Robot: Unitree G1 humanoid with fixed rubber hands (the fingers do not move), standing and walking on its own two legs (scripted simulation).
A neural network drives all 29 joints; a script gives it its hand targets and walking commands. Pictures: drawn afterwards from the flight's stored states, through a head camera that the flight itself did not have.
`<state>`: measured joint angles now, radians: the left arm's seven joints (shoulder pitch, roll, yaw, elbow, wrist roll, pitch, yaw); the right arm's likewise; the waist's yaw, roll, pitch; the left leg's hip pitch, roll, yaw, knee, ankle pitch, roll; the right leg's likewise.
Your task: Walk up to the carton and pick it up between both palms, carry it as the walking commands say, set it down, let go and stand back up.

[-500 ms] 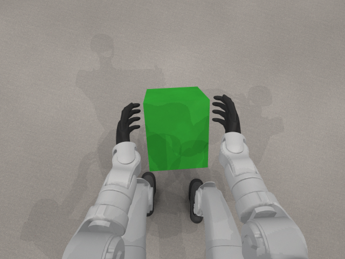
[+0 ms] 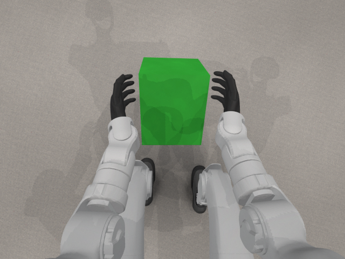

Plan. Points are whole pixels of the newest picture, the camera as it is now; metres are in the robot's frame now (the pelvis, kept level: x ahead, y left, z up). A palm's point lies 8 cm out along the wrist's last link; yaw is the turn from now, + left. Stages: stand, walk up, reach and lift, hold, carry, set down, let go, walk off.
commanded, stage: set down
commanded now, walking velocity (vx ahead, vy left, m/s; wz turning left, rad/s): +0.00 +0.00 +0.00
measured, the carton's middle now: (171, 99) +0.46 +0.02 -0.29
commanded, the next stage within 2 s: none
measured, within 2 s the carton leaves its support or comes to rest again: neither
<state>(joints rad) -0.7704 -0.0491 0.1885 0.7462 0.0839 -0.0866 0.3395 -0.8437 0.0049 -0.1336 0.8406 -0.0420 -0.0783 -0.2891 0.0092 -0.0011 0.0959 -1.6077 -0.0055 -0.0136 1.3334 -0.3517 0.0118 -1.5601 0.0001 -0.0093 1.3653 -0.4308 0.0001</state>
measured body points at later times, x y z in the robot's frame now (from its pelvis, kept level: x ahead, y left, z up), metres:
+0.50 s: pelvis -0.02 +0.00 -0.08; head +0.30 +0.01 +0.24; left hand +0.46 +0.14 -0.23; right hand +0.47 -0.12 -0.23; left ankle +0.11 +0.11 -0.57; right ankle +0.09 -0.12 -0.57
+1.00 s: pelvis -0.03 +0.00 -0.15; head +0.31 +0.01 +0.14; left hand +0.48 +0.13 -0.31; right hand +0.50 -0.13 -0.30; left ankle +0.11 +0.11 -0.57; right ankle +0.09 -0.12 -0.57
